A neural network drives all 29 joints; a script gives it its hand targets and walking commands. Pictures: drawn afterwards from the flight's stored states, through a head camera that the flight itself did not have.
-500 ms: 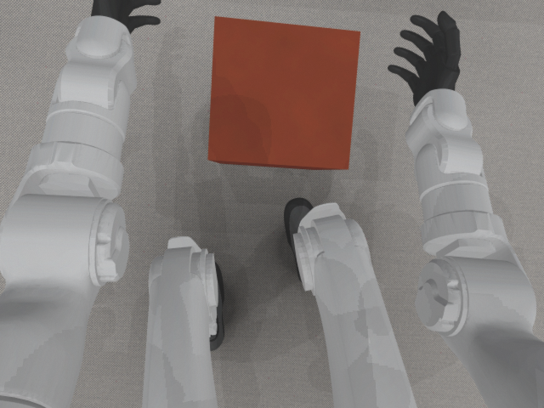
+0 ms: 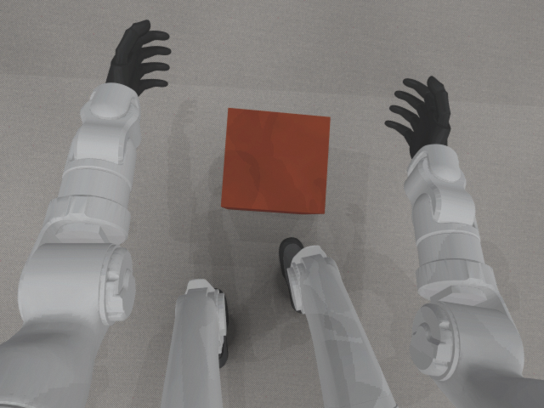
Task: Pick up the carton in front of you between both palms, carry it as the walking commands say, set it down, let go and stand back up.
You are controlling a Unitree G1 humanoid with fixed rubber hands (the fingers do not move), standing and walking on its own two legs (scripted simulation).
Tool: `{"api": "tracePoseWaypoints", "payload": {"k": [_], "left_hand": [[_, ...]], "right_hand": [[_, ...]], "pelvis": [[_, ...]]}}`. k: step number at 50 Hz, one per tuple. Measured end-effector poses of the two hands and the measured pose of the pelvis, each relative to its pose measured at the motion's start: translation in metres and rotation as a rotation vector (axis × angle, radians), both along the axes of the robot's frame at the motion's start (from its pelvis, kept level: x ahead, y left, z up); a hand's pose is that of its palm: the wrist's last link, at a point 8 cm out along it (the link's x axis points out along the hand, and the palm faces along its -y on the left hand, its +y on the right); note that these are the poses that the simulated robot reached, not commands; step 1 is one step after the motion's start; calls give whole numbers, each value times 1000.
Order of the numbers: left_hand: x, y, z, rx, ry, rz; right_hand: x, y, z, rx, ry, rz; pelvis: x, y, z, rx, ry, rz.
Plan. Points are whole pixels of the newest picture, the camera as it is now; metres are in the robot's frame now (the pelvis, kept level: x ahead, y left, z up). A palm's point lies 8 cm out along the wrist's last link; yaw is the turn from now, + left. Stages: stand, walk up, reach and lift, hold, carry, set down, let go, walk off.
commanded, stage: set down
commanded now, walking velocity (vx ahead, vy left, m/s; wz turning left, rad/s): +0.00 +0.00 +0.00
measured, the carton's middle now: (271, 169) +0.45 -0.10 -0.46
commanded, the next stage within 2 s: let go in 0.08 s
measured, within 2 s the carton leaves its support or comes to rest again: neither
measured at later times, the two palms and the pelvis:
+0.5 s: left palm (56, 180) +0.41 +0.15 +0.02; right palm (519, 193) +0.32 -0.27 +0.03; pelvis +0.05 -0.02 +0.13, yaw +0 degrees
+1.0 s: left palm out of the picture +0.29 +0.23 +0.11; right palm out of the picture +0.25 -0.23 +0.12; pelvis +0.10 +0.01 +0.19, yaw -2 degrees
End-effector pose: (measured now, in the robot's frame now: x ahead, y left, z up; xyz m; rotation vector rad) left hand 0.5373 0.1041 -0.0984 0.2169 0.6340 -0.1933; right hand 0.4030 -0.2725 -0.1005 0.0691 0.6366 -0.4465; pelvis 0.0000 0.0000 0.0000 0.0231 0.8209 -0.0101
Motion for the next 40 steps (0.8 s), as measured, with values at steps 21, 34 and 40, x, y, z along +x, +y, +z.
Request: {"api": "tracePoseWaypoints", "payload": {"k": [21,34,40], "left_hand": [[-100,34,96,70,46,190],[-167,59,158,75,75,205],[-197,78,180,77,87,199]], "right_hand": [[-61,6,105,-60,135,282],[-129,4,180,-59,179,363],[-156,16,205,-58,191,350]], "pelvis": [[35,-15,106,12,-196,1],[74,-24,157,-14,-472,-10],[87,-17,173,-30,-595,-13]]}}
